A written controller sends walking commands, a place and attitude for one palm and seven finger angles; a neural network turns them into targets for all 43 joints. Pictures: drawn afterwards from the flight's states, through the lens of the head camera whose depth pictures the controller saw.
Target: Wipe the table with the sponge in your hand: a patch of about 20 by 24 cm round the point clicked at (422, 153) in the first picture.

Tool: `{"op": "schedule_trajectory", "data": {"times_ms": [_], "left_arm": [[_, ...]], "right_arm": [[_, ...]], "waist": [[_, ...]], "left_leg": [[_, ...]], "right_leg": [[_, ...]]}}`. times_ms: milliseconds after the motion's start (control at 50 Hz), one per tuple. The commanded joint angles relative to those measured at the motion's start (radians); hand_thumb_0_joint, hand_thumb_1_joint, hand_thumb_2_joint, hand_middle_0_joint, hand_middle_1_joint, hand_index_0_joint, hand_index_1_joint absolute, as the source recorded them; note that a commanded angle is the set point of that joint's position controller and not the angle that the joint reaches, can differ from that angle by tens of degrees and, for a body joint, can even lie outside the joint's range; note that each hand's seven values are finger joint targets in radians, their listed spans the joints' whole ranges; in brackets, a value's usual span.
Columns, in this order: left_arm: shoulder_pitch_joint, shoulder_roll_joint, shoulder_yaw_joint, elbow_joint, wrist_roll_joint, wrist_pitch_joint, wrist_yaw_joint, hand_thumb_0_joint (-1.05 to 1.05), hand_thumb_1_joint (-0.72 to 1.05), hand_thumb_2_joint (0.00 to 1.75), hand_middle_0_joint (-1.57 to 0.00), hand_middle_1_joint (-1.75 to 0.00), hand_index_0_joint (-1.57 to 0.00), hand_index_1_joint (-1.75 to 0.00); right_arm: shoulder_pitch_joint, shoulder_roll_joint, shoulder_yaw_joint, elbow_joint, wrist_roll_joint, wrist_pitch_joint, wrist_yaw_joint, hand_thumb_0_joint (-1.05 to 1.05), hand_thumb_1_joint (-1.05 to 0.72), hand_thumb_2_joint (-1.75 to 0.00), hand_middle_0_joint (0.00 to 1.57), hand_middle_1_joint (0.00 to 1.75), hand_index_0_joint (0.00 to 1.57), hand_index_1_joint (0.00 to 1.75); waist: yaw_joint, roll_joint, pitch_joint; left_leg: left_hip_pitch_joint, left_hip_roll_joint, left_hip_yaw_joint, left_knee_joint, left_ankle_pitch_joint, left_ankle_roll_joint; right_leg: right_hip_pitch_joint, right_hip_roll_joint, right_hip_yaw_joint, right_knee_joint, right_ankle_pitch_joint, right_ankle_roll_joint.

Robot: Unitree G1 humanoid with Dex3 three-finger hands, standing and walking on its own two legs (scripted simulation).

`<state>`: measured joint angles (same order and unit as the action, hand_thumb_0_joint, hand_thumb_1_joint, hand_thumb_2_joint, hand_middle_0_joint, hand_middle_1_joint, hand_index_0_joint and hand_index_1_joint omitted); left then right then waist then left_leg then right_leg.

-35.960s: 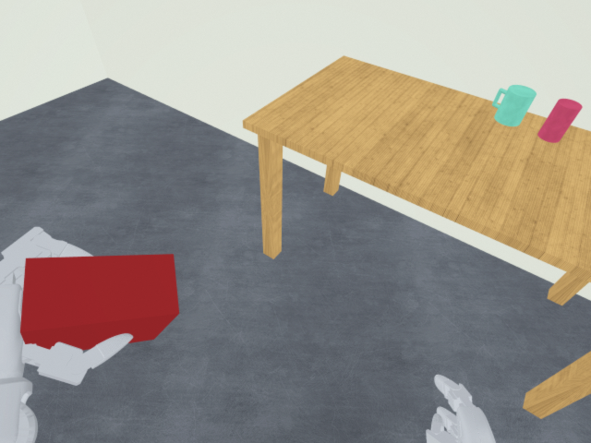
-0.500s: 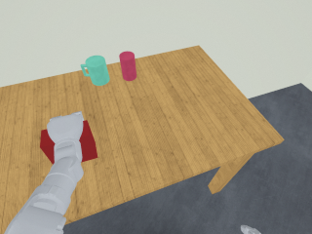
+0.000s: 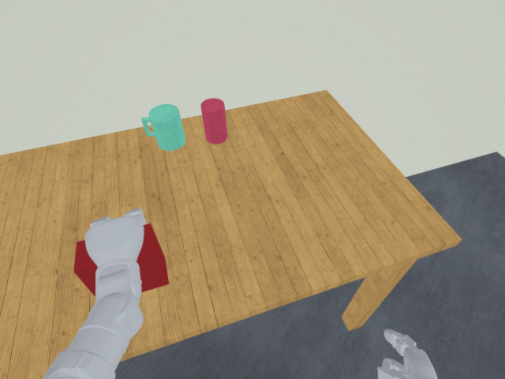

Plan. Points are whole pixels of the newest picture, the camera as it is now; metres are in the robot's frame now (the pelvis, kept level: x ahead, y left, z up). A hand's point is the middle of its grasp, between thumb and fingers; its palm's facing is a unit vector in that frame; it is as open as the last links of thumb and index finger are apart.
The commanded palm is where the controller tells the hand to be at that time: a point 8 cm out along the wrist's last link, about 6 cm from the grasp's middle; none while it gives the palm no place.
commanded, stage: wipe back along the middle lane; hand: left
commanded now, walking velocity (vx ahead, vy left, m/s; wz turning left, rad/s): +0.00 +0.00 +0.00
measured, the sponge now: (129, 269) +0.31 +0.27 -0.06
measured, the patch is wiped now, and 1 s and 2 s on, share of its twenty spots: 0.85 0.85 0.85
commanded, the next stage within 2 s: slide across to the third lane in 1.08 s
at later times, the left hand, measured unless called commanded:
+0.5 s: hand (130, 267) +0.29 +0.25 -0.01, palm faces -0.07 -0.02 -1.00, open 10.3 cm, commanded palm +0.25 +0.23 +0.01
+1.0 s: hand (130, 269) +0.29 +0.25 -0.01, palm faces -0.06 -0.01 -1.00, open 10.3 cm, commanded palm +0.25 +0.23 +0.01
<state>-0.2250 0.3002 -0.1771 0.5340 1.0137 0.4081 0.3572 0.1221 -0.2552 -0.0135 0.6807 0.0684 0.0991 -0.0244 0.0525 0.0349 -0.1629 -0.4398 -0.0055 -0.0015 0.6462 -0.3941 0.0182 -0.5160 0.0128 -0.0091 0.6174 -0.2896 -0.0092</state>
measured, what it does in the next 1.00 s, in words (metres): stands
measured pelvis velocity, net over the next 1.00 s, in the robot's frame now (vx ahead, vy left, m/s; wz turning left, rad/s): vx -0.03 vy -0.02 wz -0.01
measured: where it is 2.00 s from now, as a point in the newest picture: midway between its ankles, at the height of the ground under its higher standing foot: outside the picture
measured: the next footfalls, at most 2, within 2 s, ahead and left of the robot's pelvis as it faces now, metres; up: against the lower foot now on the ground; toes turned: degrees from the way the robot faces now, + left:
none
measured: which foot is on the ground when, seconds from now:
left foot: down 0.00-1.00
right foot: down 0.00-1.00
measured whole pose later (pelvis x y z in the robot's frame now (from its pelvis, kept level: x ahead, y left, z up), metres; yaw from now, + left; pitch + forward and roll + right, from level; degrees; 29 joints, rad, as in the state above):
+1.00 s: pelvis -0.03 -0.02 +0.00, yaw +0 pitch +10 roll +0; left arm -0.24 0.30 -0.16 0.59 1.01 0.39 0.37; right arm 0.14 -0.26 -0.02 0.70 0.07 0.08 -0.05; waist 0.05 0.03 -0.16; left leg -0.48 0.00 0.00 0.67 -0.37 0.00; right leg -0.56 0.02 -0.01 0.66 -0.27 -0.03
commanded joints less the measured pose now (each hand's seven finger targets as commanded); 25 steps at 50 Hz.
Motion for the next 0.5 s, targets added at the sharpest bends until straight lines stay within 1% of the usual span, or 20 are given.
{"op": "schedule_trajectory", "data": {"times_ms": [0, 20, 40, 80, 120, 140, 160, 180, 200, 220, 260, 280, 300, 320, 340, 380, 400, 420, 440, 480], "left_arm": [[0.008, 0.019, -0.025, -0.017, -0.017, 0.01, -0.062, 0.0, 0.1, 1.3, -1.2, -1.6, -1.2, -1.6], [0.015, 0.051, 0.009, -0.022, -0.014, 0.01, -0.058, 0.0, 0.1, 1.3, -1.2, -1.6, -1.2, -1.6], [0.029, 0.007, -0.029, -0.044, -0.017, 0.01, -0.059, 0.0, 0.1, 1.3, -1.2, -1.6, -1.2, -1.6], [0.051, -0.016, -0.049, -0.054, -0.019, 0.009, -0.06, 0.0, 0.1, 1.3, -1.2, -1.6, -1.2, -1.6], [0.075, 0.031, -0.002, -0.051, -0.014, 0.01, -0.054, 0.0, 0.1, 1.3, -1.2, -1.6, -1.2, -1.6], [0.08, -0.016, -0.048, -0.075, -0.018, 0.01, -0.057, 0.0, 0.1, 1.3, -1.2, -1.6, -1.2, -1.6], [0.055, 0.0, -0.036, -0.068, -0.017, 0.012, -0.054, 0.0, 0.1, 1.3, -1.2, -1.6, -1.2, -1.6], [0.018, -0.004, -0.046, -0.058, -0.013, 0.018, -0.054, 0.0, 0.1, 1.3, -1.2, -1.6, -1.2, -1.6], [-0.01, 0.016, -0.03, -0.04, -0.008, 0.023, -0.052, 0.0, 0.1, 1.3, -1.2, -1.6, -1.2, -1.6], [-0.037, 0.057, 0.004, -0.034, -0.003, 0.028, -0.049, 0.0, 0.1, 1.3, -1.2, -1.6, -1.2, -1.6], [-0.045, 0.028, -0.026, -0.021, -0.001, 0.031, -0.053, 0.0, 0.1, 1.3, -1.2, -1.6, -1.2, -1.6], [-0.071, 0.028, -0.029, -0.007, 0.003, 0.027, -0.054, 0.0, 0.1, 1.3, -1.2, -1.6, -1.2, -1.6], [-0.057, 0.038, -0.018, 0.009, 0.007, 0.025, -0.056, 0.0, 0.1, 1.3, -1.2, -1.6, -1.2, -1.6], [-0.061, 0.078, 0.02, 0.019, 0.011, 0.021, -0.053, 0.0, 0.1, 1.3, -1.2, -1.6, -1.2, -1.6], [-0.06, 0.034, -0.019, 0.014, 0.011, 0.013, -0.058, 0.0, 0.1, 1.3, -1.2, -1.6, -1.2, -1.6], [-0.061, 0.013, -0.034, 0.032, 0.014, -0.004, -0.057, 0.0, 0.1, 1.3, -1.2, -1.6, -1.2, -1.6], [-0.062, 0.014, -0.03, 0.037, 0.013, -0.01, -0.055, 0.0, 0.1, 1.3, -1.2, -1.6, -1.2, -1.6], [-0.055, 0.068, 0.025, 0.048, 0.016, -0.013, -0.048, 0.0, 0.1, 1.3, -1.2, -1.6, -1.2, -1.6], [-0.061, 0.024, -0.018, 0.045, 0.013, -0.016, -0.051, 0.0, 0.1, 1.3, -1.2, -1.6, -1.2, -1.6], [-0.078, 0.031, -0.006, 0.064, 0.014, -0.023, -0.046, 0.0, 0.1, 1.3, -1.2, -1.6, -1.2, -1.6]], "right_arm": [[-0.088, -0.128, -0.038, -0.138, -0.002, -0.042, -0.01, 0.0, -0.9, -0.9, 0.2, 0.3, 0.2, 0.3], [-0.088, -0.134, -0.042, -0.134, -0.003, -0.042, -0.011, 0.0, -0.9, -0.9, 0.2, 0.3, 0.2, 0.3], [-0.096, -0.126, -0.04, -0.145, -0.004, -0.045, -0.01, 0.0, -0.9, -0.9, 0.2, 0.3, 0.2, 0.3], [-0.1, -0.123, -0.039, -0.151, -0.003, -0.051, -0.007, 0.0, -0.9, -0.9, 0.2, 0.3, 0.2, 0.3], [-0.103, -0.131, -0.041, -0.144, -0.003, -0.052, -0.008, 0.0, -0.9, -0.9, 0.2, 0.3, 0.2, 0.3], [-0.112, -0.122, -0.038, -0.156, -0.004, -0.052, -0.008, 0.0, -0.9, -0.9, 0.2, 0.3, 0.2, 0.3], [-0.111, -0.123, -0.037, -0.152, -0.003, -0.052, -0.011, 0.0, -0.9, -0.9, 0.2, 0.3, 0.2, 0.3], [-0.115, -0.125, -0.034, -0.147, -0.002, -0.05, -0.014, 0.0, -0.9, -0.9, 0.2, 0.3, 0.2, 0.3], [-0.11, -0.128, -0.035, -0.138, -0.003, -0.048, -0.019, 0.0, -0.9, -0.9, 0.2, 0.3, 0.2, 0.3], [-0.107, -0.134, -0.036, -0.131, -0.003, -0.046, -0.023, 0.0, -0.9, -0.9, 0.2, 0.3, 0.2, 0.3], [-0.108, -0.126, -0.032, -0.137, -0.002, -0.048, -0.026, 0.0, -0.9, -0.9, 0.2, 0.3, 0.2, 0.3], [-0.105, -0.127, -0.033, -0.131, -0.003, -0.048, -0.029, 0.0, -0.9, -0.9, 0.2, 0.3, 0.2, 0.3], [-0.104, -0.126, -0.033, -0.129, -0.003, -0.049, -0.031, 0.0, -0.9, -0.9, 0.2, 0.3, 0.2, 0.3], [-0.097, -0.133, -0.034, -0.123, -0.004, -0.048, -0.031, 0.0, -0.9, -0.9, 0.2, 0.3, 0.2, 0.3], [-0.096, -0.125, -0.033, -0.13, -0.005, -0.049, -0.031, 0.0, -0.9, -0.9, 0.2, 0.3, 0.2, 0.3], [-0.094, -0.123, -0.033, -0.129, -0.006, -0.054, -0.031, 0.0, -0.9, -0.9, 0.2, 0.3, 0.2, 0.3], [-0.089, -0.123, -0.035, -0.128, -0.008, -0.056, -0.031, 0.0, -0.9, -0.9, 0.2, 0.3, 0.2, 0.3], [-0.084, -0.13, -0.039, -0.122, -0.009, -0.055, -0.032, 0.0, -0.9, -0.9, 0.2, 0.3, 0.2, 0.3], [-0.086, -0.124, -0.037, -0.128, -0.009, -0.055, -0.033, 0.0, -0.9, -0.9, 0.2, 0.3, 0.2, 0.3], [-0.078, -0.126, -0.04, -0.121, -0.01, -0.057, -0.035, 0.0, -0.9, -0.9, 0.2, 0.3, 0.2, 0.3]], "waist": [[-0.006, -0.107, -0.121], [0.002, -0.111, -0.131], [0.001, -0.092, -0.137], [0.003, -0.109, -0.129], [0.012, -0.117, -0.127], [0.009, -0.1, -0.131], [0.003, -0.125, -0.107], [-0.005, -0.118, -0.08], [-0.008, -0.131, -0.061], [-0.006, -0.122, -0.057], [-0.005, -0.114, -0.063], [-0.013, -0.124, -0.065], [-0.003, -0.107, -0.074], [-0.001, -0.093, -0.081], [-0.002, -0.086, -0.107], [-0.007, -0.097, -0.1], [-0.007, -0.098, -0.103], [0.001, -0.105, -0.111], [-0.008, -0.114, -0.115], [-0.014, -0.142, -0.096]], "left_leg": [[0.034, -0.012, -0.015, -0.064, 0.38, -0.007], [0.036, -0.012, -0.019, -0.066, 0.372, -0.008], [0.044, -0.012, -0.012, -0.064, 0.379, -0.006], [0.04, -0.011, -0.015, -0.063, 0.368, -0.005], [0.034, -0.013, -0.022, -0.068, 0.353, -0.009], [0.036, -0.013, -0.016, -0.07, 0.34, -0.007], [0.027, -0.012, -0.02, -0.074, 0.316, -0.005], [0.017, -0.015, -0.019, -0.079, 0.286, -0.005], [0.012, -0.015, -0.02, -0.083, 0.264, -0.003], [0.008, -0.015, -0.024, -0.087, 0.246, -0.004], [0.009, -0.02, -0.017, -0.089, 0.231, -0.001], [0.01, -0.019, -0.014, -0.085, 0.228, 0.0], [0.011, -0.022, -0.012, -0.085, 0.231, 0.0], [0.012, -0.02, -0.018, -0.086, 0.229, -0.004], [0.015, -0.021, -0.012, -0.081, 0.235, -0.003], [0.006, -0.02, -0.014, -0.075, 0.229, -0.003], [0.002, -0.02, -0.011, -0.071, 0.226, -0.001], [-0.004, -0.018, -0.018, -0.072, 0.225, -0.004], [-0.007, -0.021, -0.011, -0.068, 0.216, 0.0], [-0.02, -0.019, -0.011, -0.066, 0.208, 0.001]], "right_leg": [[0.182, 0.004, 0.002, -0.037, 0.384, -0.065], [0.184, 0.007, 0.01, -0.038, 0.368, -0.068], [0.189, 0.004, -0.001, -0.035, 0.374, -0.067], [0.183, 0.005, -0.001, -0.035, 0.361, -0.067], [0.183, 0.009, 0.012, -0.035, 0.346, -0.071], [0.187, 0.005, 0.002, -0.035, 0.332, -0.068], [0.172, 0.007, 0.001, -0.042, 0.305, -0.066], [0.153, 0.006, 0.004, -0.051, 0.272, -0.066], [0.139, 0.007, 0.002, -0.058, 0.241, -0.065], [0.131, 0.01, 0.013, -0.064, 0.218, -0.068], [0.133, 0.007, 0.001, -0.065, 0.195, -0.065], [0.127, 0.006, 0.004, -0.065, 0.196, -0.065], [0.131, 0.006, 0.006, -0.064, 0.196, -0.066], [0.127, 0.01, 0.015, -0.061, 0.191, -0.071], [0.136, 0.008, 0.001, -0.053, 0.196, -0.069], [0.119, 0.009, 0.004, -0.051, 0.194, -0.068], [0.119, 0.008, 0.007, -0.052, 0.198, -0.068], [0.121, 0.012, 0.014, -0.048, 0.193, -0.071], [0.125, 0.008, 0.01, -0.052, 0.191, -0.065], [0.112, 0.007, 0.012, -0.055, 0.19, -0.063]]}}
